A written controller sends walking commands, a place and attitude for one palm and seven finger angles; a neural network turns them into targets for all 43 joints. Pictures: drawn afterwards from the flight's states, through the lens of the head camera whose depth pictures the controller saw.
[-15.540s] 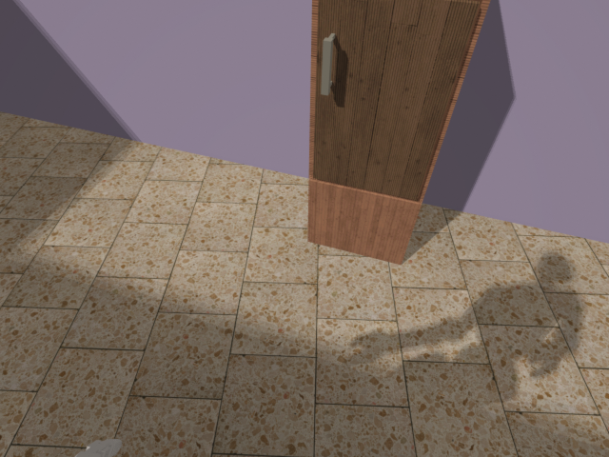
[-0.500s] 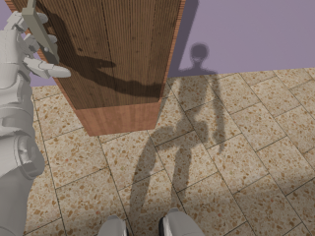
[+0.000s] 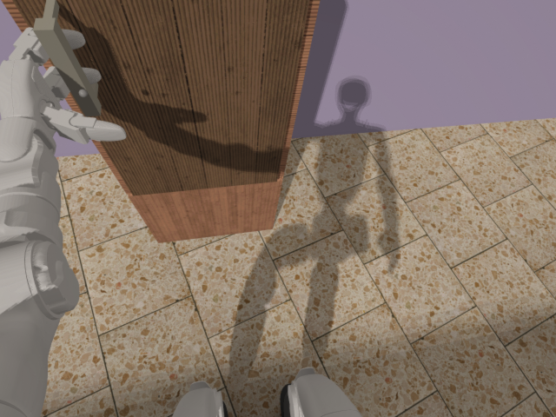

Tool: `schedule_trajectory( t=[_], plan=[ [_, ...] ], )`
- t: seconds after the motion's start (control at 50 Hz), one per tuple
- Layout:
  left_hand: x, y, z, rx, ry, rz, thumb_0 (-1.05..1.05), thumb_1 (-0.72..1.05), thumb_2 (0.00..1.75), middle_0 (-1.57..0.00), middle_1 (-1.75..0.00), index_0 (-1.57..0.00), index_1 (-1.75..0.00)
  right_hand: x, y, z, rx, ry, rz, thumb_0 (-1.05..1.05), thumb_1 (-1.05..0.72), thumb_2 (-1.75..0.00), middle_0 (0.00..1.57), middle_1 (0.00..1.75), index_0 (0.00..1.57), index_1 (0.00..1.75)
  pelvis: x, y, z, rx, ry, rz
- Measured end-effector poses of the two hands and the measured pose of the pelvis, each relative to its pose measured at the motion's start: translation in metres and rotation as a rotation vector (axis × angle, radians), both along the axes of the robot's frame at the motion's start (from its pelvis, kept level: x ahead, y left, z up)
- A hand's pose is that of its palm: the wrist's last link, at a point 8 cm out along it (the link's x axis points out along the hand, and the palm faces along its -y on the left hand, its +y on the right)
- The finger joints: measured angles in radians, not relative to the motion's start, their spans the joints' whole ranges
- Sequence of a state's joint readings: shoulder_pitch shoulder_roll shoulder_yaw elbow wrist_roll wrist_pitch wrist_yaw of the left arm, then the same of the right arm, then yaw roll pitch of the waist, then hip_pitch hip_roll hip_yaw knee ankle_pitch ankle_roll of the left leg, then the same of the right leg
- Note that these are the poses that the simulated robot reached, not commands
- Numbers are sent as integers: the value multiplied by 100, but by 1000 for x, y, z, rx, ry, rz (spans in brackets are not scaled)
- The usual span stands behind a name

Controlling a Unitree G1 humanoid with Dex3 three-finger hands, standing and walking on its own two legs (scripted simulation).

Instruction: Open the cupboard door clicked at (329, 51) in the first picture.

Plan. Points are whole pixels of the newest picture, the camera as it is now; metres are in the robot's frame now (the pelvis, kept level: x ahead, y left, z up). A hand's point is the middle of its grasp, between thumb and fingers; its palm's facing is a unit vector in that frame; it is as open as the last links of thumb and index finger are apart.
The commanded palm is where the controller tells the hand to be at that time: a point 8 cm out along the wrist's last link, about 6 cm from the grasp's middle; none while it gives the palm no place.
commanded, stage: slide the fingers in behind the handle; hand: left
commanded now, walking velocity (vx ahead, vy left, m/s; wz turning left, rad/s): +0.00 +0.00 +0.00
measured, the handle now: (73, 62) +0.60 +0.21 +0.10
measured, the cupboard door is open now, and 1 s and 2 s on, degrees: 0 0 44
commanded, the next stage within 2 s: close the thumb around the handle in 0.10 s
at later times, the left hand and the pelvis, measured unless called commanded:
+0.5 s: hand (86, 88) +0.55 +0.19 +0.09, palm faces +0.04 -1.00 -0.01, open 11.4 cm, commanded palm +0.52 +0.24 +0.09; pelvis +0.00 +0.01 +0.00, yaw +0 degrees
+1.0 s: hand (89, 89) +0.55 +0.19 +0.10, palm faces +0.03 -1.00 +0.00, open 5.6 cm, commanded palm +0.52 +0.24 +0.09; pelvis +0.01 +0.01 +0.00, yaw +0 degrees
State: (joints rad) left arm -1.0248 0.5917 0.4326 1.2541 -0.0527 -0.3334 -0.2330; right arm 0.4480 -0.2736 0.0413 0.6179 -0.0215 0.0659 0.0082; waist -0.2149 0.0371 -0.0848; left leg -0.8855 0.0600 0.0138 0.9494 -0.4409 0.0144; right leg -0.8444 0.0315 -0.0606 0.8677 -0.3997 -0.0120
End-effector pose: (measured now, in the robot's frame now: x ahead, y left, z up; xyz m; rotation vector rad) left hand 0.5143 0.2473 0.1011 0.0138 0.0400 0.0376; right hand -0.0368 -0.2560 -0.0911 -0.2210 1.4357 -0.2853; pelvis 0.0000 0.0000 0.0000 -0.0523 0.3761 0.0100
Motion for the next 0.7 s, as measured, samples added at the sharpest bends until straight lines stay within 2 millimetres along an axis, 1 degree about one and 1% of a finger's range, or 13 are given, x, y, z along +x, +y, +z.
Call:
schedule_trajectory(
  t=[0.12, 0.24, 0.34, 0.4, 0.48, 0.58, 0.7],
  plan=[
    [1, -1, 0, -8, -14, -4, -1, -50, 30, -30, -120, -30, -120, -1, 0, 0, -6, 8, 11, 0, -91, -90, 21, 30, 20, 30, -1, 1, -1, -2, 3, 5],
    [6, -5, -4, -13, 1, -1, -1, -50, 30, -30, -120, -30, -120, -3, 2, -1, -8, 10, 9, 0, -91, -90, 21, 30, 20, 30, -2, 3, -3, -4, 10, 5],
    [10, -4, -4, -5, -6, 1, -1, -43, 33, -31, -121, -30, -121, -6, 6, -1, -4, 16, 1, 0, -91, -90, 21, 30, 20, 30, -1, 5, -3, -5, 17, 0],
    [12, -3, -4, -8, -6, 1, -1, -33, 37, -32, -122, -31, -122, -8, 9, -1, 3, 26, -5, 0, -91, -90, 21, 30, 20, 30, 0, 5, -3, -5, 19, -2],
    [13, -1, -5, -7, 3, 2, -1, -16, 44, -33, -124, -32, -124, -10, 11, 0, 8, 36, -13, 0, -91, -90, 21, 30, 20, 30, 2, 6, -3, -6, 20, -4],
    [12, 0, -4, -10, -7, 1, 0, 10, 55, -35, -127, -34, -126, -9, 13, 0, 14, 44, -15, 0, -91, -90, 21, 30, 20, 30, 5, 7, -1, -6, 19, -4],
    [11, -2, -5, -9, -1, -3, 0, 42, 69, -37, -130, -36, -130, -4, 12, 1, 11, 36, -9, 0, -91, -90, 21, 30, 20, 30, 7, 8, -1, -8, 15, 0]
  ],
)
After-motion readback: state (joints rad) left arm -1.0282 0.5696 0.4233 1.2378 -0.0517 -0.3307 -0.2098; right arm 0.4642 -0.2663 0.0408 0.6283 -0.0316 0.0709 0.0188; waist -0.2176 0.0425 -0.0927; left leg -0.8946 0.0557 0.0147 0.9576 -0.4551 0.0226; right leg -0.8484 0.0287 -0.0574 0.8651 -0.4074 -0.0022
